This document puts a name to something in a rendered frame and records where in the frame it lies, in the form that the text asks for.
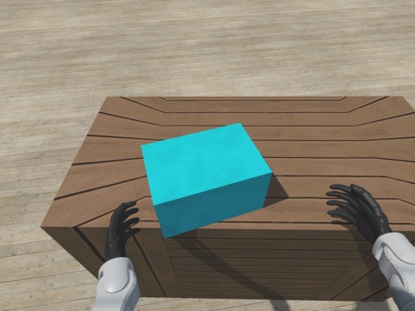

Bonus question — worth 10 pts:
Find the right robot forearm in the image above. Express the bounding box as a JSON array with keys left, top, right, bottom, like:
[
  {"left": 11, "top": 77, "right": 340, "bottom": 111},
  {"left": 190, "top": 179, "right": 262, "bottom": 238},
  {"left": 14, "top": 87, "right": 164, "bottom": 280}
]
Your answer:
[{"left": 372, "top": 232, "right": 415, "bottom": 311}]

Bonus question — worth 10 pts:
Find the left robot forearm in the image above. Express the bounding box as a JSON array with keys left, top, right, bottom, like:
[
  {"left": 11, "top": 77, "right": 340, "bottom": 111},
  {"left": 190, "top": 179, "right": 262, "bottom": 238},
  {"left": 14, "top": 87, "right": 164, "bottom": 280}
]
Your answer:
[{"left": 91, "top": 257, "right": 140, "bottom": 311}]

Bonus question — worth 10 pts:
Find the left robot hand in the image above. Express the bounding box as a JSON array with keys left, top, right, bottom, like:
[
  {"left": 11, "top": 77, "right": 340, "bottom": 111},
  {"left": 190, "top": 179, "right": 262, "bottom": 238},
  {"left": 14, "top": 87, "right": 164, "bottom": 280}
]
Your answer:
[{"left": 104, "top": 201, "right": 140, "bottom": 263}]

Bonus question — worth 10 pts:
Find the carton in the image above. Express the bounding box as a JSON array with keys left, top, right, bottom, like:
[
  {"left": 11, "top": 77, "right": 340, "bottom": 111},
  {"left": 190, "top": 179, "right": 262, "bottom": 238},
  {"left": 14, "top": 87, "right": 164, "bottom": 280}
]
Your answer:
[{"left": 141, "top": 123, "right": 272, "bottom": 238}]

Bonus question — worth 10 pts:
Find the right robot hand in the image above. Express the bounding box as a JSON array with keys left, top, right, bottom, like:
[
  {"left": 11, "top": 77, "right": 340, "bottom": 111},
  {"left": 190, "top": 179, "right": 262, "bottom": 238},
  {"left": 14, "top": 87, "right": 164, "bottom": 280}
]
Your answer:
[{"left": 326, "top": 184, "right": 393, "bottom": 244}]

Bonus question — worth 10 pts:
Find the pedestal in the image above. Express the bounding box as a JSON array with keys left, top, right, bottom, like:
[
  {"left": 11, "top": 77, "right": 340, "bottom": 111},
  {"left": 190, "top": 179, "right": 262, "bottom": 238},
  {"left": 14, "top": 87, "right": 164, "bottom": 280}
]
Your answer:
[{"left": 40, "top": 96, "right": 415, "bottom": 302}]

